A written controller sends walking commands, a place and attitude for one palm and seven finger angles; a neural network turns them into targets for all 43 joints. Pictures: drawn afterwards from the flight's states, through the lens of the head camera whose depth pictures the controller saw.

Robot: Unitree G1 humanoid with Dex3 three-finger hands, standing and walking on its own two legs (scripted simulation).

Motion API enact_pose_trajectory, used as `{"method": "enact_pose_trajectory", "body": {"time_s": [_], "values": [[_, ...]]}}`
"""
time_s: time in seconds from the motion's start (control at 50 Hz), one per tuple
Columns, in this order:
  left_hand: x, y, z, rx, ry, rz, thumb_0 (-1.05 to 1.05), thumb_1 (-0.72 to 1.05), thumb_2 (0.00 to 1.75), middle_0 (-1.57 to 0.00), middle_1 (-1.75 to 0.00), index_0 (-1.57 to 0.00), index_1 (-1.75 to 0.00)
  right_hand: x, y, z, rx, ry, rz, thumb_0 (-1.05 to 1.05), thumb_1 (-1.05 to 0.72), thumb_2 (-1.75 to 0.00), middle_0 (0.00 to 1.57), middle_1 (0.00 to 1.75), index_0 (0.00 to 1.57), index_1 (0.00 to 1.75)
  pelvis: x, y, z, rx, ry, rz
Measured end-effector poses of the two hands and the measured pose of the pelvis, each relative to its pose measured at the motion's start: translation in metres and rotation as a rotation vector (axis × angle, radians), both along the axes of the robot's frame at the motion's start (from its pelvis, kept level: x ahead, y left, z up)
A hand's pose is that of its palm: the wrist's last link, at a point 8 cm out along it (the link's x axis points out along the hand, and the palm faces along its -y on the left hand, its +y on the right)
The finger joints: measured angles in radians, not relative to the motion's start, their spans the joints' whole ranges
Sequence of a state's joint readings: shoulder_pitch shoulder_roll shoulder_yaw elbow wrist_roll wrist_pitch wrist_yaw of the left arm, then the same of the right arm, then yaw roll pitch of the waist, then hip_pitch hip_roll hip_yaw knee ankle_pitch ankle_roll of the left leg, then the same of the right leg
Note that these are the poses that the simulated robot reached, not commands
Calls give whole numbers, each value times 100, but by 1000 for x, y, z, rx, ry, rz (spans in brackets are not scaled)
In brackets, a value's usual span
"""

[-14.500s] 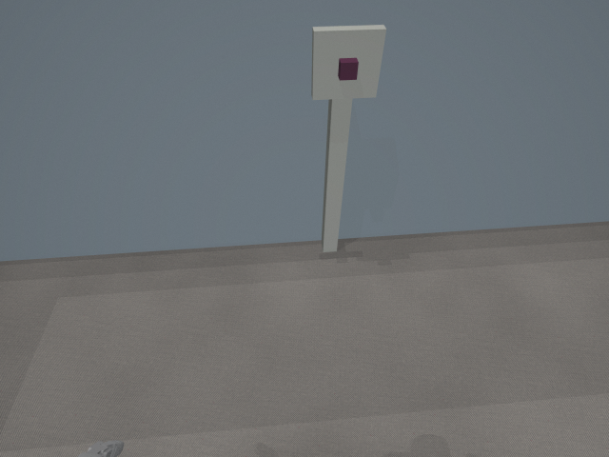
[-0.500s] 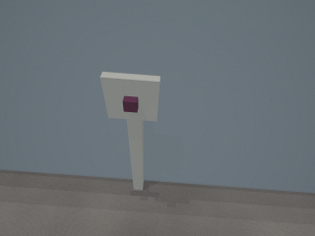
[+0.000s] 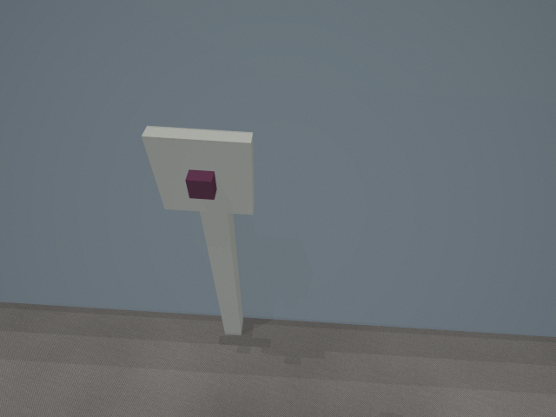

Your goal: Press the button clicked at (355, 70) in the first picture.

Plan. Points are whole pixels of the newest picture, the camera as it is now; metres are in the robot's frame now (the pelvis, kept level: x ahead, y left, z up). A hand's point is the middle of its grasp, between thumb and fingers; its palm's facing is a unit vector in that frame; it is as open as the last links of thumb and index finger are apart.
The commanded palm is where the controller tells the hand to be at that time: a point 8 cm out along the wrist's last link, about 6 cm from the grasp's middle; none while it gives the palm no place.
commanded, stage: come to a stop and stand still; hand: left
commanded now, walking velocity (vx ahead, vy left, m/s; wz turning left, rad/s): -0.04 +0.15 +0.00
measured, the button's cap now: (202, 183) +0.48 +0.17 +0.05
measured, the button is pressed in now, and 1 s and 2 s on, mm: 0 0 0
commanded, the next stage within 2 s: look again from close up in 1.36 s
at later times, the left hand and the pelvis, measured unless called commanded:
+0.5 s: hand out of the picture +0.01 +0.18 -0.17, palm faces +0.06 -0.98 -0.19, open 7.4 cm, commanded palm none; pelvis +0.00 +0.01 +0.00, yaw +1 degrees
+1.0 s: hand out of the picture +0.01 +0.21 -0.17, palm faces +0.00 -0.98 -0.21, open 7.4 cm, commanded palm none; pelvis +0.01 +0.04 +0.00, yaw +0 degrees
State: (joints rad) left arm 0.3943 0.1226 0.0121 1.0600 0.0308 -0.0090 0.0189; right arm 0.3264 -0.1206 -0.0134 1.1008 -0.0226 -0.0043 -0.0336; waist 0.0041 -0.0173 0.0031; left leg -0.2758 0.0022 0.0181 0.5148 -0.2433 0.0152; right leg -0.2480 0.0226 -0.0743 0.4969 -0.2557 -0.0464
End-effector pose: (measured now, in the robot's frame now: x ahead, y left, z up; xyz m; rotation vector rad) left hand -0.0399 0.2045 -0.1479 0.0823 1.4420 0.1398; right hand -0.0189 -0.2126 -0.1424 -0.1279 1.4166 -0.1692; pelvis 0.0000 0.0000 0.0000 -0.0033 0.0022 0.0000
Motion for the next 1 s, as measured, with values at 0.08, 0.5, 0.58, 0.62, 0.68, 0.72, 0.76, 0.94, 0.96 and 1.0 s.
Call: {"method": "enact_pose_trajectory", "body": {"time_s": [0.08,0.5,0.58,0.62,0.68,0.72,0.76,0.94,0.96,1.0], "values": [[6,-14,0,-10,-3,9,1,91,90,-20,-30,-20,-30,11,-7,2,3,-2,14,0,-91,-90,20,30,19,30,8,-8,2,-2,-1,7],[47,25,3,51,-103,-4,1,91,90,-20,-30,-20,-30,35,0,3,-14,-51,57,1,-94,-90,20,30,20,30,4,9,2,4,-17,14],[46,31,6,53,-109,-14,1,91,90,-20,-30,-20,-30,32,4,4,-10,-57,62,1,-93,-90,20,30,20,30,1,13,3,3,-17,13],[45,33,6,52,-106,-18,1,91,90,-20,-30,-20,-30,31,5,4,-8,-59,63,1,-93,-90,20,30,20,30,0,15,4,4,-17,12],[41,34,7,48,-97,-22,1,91,90,-20,-30,-20,-30,29,7,5,-6,-58,64,1,-93,-90,20,30,20,30,-1,17,5,4,-17,11],[37,35,7,45,-88,-23,1,91,90,-20,-30,-20,-30,27,9,6,-5,-56,64,1,-92,-90,20,30,20,30,-2,18,5,4,-18,10],[34,35,7,42,-78,-24,1,91,90,-20,-30,-20,-30,26,9,6,-4,-54,64,0,-92,-90,20,30,20,30,-2,19,6,4,-18,9],[32,50,4,60,-50,-61,1,91,90,-20,-30,-20,-30,33,20,-4,6,-108,54,0,-92,-90,19,30,19,30,1,33,-3,-11,-13,3],[35,52,5,66,-56,-59,1,91,90,-20,-30,-20,-30,33,22,-4,9,-107,55,0,-92,-90,20,30,19,30,3,35,-3,-9,-14,3],[41,56,8,75,-72,-57,1,91,90,-20,-30,-20,-30,33,25,-5,14,-101,57,1,-92,-90,20,30,19,30,5,37,-2,-4,-15,0]]}}
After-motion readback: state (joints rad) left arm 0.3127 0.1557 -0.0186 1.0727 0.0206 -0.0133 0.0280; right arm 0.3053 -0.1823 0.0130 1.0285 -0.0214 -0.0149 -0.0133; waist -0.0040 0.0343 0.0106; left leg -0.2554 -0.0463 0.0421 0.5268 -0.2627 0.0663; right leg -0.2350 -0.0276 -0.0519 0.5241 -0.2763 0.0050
